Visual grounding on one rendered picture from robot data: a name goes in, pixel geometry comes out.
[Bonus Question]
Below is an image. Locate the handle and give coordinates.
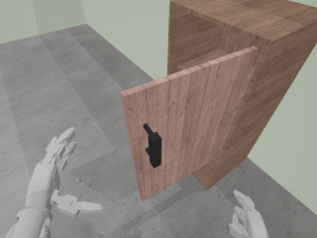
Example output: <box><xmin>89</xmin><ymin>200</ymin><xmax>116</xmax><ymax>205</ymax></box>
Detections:
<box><xmin>143</xmin><ymin>123</ymin><xmax>161</xmax><ymax>168</ymax></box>

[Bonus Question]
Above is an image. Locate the left robot forearm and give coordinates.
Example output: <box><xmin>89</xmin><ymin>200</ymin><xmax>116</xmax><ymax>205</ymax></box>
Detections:
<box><xmin>6</xmin><ymin>207</ymin><xmax>53</xmax><ymax>238</ymax></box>

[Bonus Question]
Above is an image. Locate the robot left hand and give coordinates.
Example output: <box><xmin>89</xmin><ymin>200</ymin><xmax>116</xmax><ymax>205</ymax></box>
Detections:
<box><xmin>25</xmin><ymin>127</ymin><xmax>104</xmax><ymax>218</ymax></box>

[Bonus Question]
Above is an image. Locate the robot right hand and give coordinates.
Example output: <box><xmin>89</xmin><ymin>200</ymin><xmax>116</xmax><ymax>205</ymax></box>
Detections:
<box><xmin>229</xmin><ymin>190</ymin><xmax>269</xmax><ymax>238</ymax></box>

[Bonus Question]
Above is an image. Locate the cupboard door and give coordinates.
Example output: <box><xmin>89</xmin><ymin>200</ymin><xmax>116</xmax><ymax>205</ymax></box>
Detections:
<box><xmin>120</xmin><ymin>46</ymin><xmax>259</xmax><ymax>202</ymax></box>

